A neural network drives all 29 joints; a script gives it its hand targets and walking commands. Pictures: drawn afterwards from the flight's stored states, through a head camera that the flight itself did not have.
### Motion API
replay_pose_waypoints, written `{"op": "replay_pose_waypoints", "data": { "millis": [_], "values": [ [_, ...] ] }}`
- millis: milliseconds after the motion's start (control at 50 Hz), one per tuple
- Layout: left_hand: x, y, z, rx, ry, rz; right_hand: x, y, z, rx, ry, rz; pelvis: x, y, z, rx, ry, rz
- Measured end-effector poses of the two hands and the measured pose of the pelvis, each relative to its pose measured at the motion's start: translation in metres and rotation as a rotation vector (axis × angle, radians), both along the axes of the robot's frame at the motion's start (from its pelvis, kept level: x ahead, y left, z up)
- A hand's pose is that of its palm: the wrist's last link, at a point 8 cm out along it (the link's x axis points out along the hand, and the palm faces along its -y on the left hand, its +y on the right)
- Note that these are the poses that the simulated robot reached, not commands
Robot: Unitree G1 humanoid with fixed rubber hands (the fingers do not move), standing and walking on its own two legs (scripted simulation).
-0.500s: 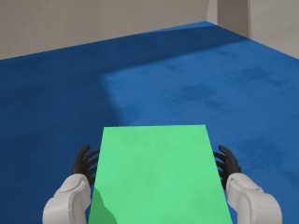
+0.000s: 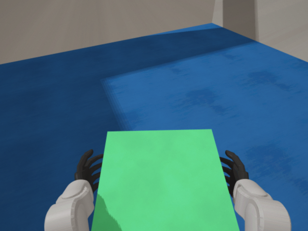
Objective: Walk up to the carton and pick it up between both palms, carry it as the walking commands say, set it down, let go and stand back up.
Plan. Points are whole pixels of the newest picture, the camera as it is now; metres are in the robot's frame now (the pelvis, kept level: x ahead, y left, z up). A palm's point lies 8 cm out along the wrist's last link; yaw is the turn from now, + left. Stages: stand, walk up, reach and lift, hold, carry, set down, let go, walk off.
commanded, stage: carry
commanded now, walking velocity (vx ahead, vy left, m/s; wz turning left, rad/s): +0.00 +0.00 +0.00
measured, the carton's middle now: (160, 191) +0.24 +0.00 +0.02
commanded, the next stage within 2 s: hold in 0.64 s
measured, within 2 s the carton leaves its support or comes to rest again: neither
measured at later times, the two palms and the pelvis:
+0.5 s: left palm (89, 180) +0.25 +0.17 +0.09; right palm (237, 181) +0.23 -0.18 +0.07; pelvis +0.01 -0.01 +0.00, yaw +0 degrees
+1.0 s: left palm (78, 174) +0.28 +0.21 +0.06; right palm (211, 177) +0.26 -0.13 +0.04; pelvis +0.01 +0.02 +0.01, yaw -5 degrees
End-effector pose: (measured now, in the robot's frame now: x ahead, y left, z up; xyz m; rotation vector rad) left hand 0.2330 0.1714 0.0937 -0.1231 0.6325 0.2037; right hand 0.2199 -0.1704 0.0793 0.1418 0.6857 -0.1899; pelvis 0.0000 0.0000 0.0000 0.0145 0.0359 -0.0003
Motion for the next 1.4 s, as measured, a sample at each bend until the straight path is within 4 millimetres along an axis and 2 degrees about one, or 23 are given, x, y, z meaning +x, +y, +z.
{"op": "replay_pose_waypoints", "data": {
  "millis": [340,500,680,740,820,900,1000,1100,1160,1260,1400],
  "values": [
    [0.006,-0.005,-0.001,0.003,0.004,-0.002,0.005,-0.005,-0.001,0.000,0.004,0.000,0.004,-0.004,0.000,0.001,-0.001,-0.002],
    [0.013,-0.005,-0.009,0.008,0.025,-0.004,0.013,-0.005,-0.009,-0.006,0.024,0.005,0.006,-0.005,0.001,0.002,-0.003,-0.002],
    [0.030,-0.006,-0.036,0.034,0.071,-0.021,0.029,-0.006,-0.035,-0.046,0.069,0.037,0.006,-0.005,0.001,0.003,-0.018,-0.007],
    [0.034,-0.001,-0.060,0.117,0.120,-0.073,0.036,-0.001,-0.060,-0.127,0.112,0.121,0.003,-0.004,0.006,0.003,-0.080,-0.035],
    [0.025,0.011,-0.076,0.153,0.149,-0.102,0.027,0.012,-0.078,-0.159,0.141,0.161,0.004,-0.001,0.010,0.000,-0.069,-0.053],
    [0.032,0.024,-0.063,0.126,0.074,-0.099,0.025,0.025,-0.066,-0.149,0.079,0.123,0.007,0.005,0.011,-0.007,-0.048,-0.078],
    [0.048,0.040,-0.037,0.119,-0.030,-0.087,0.044,0.041,-0.040,-0.172,-0.021,0.113,0.006,0.020,0.011,-0.018,-0.084,-0.087],
    [0.061,0.048,-0.036,0.118,-0.008,-0.099,0.053,0.051,-0.036,-0.200,0.008,0.122,0.003,0.036,0.010,-0.029,-0.127,-0.082],
    [0.066,0.045,-0.041,0.108,0.022,-0.116,0.051,0.048,-0.041,-0.204,0.044,0.109,0.004,0.045,0.010,-0.032,-0.138,-0.087],
    [0.069,0.027,-0.040,0.099,0.020,-0.141,0.042,0.032,-0.044,-0.186,0.052,0.062,0.008,0.057,0.011,-0.033,-0.137,-0.111],
    [0.077,0.010,-0.042,0.130,0.035,-0.211,0.026,0.020,-0.055,-0.154,0.078,-0.005,0.012,0.060,0.012,-0.027,-0.132,-0.157]
  ]
}}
